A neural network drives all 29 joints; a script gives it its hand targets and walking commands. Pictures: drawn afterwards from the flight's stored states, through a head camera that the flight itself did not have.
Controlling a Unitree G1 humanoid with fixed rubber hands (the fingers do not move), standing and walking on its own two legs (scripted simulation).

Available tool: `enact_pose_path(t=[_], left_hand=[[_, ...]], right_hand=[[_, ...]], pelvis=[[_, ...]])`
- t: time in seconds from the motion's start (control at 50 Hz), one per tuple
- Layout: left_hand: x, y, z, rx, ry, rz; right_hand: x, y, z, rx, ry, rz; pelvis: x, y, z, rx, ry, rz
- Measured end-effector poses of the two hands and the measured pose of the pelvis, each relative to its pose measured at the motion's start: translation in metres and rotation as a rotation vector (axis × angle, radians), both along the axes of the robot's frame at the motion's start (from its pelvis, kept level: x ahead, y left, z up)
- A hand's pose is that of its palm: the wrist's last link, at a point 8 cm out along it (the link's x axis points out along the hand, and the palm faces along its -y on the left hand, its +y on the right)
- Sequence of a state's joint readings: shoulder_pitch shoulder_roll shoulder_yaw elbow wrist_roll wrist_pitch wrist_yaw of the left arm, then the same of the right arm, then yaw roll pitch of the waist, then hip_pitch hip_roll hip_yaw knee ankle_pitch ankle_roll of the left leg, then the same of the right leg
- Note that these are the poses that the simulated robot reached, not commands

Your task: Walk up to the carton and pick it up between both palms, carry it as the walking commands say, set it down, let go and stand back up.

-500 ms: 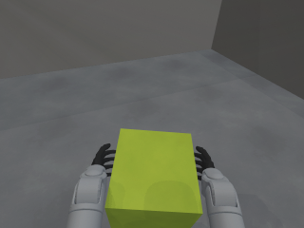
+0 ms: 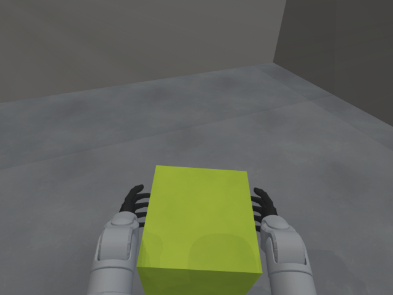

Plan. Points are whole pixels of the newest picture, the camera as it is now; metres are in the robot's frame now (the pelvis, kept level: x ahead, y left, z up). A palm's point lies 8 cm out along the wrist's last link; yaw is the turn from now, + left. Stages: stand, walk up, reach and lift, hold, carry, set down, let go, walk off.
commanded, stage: hold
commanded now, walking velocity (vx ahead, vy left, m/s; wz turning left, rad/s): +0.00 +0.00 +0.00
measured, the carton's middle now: (196, 239) +0.29 +0.00 -0.02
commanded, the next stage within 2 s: carry in 0.46 s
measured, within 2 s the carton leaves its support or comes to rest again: neither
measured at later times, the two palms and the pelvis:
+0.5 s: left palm (127, 219) +0.29 +0.14 +0.05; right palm (268, 222) +0.28 -0.14 +0.05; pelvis +0.01 +0.00 +0.00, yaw +0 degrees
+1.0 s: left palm (108, 266) +0.19 +0.15 +0.06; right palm (264, 228) +0.26 -0.13 +0.07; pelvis -0.03 -0.05 -0.02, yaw +12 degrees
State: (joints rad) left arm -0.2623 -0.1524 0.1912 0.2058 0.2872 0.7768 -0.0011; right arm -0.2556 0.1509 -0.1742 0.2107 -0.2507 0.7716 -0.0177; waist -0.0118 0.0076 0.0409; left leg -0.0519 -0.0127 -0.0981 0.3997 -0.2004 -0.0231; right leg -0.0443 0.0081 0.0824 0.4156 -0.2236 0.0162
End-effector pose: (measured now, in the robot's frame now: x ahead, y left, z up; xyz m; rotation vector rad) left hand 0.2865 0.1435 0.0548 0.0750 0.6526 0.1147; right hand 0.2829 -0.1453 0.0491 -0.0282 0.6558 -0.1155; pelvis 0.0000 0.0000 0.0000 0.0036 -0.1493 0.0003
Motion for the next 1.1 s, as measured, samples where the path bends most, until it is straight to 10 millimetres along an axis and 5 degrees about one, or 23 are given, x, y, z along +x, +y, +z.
enact_pose_path(t=[0.5,0.68,0.8,1.0,1.1], left_hand=[[0.001,0.001,-0.002,-0.01,-0.014,-0.007],[-0.01,-0.019,0.013,-0.057,-0.063,0.058],[-0.037,-0.021,0.018,-0.061,-0.025,0.121],[-0.099,0.01,0.01,-0.116,0.021,0.312],[-0.115,0.0,0.021,-0.124,0.042,0.34]], right_hand=[[0.0,0.001,0.002,-0.013,-0.011,-0.003],[-0.005,-0.018,0.012,0.035,-0.056,-0.007],[-0.017,-0.021,0.016,0.088,-0.012,0.018],[-0.027,0.018,0.021,0.037,0.048,0.196],[-0.036,0.01,0.034,0.019,0.07,0.227]], pelvis=[[0.005,0.003,-0.002,0.001,0.059,-0.005],[-0.008,-0.025,-0.018,-0.037,0.161,0.012],[-0.018,-0.04,-0.016,-0.019,0.189,0.115],[-0.032,-0.053,-0.019,-0.041,0.202,0.2],[-0.039,-0.069,-0.006,-0.074,0.204,0.204]])
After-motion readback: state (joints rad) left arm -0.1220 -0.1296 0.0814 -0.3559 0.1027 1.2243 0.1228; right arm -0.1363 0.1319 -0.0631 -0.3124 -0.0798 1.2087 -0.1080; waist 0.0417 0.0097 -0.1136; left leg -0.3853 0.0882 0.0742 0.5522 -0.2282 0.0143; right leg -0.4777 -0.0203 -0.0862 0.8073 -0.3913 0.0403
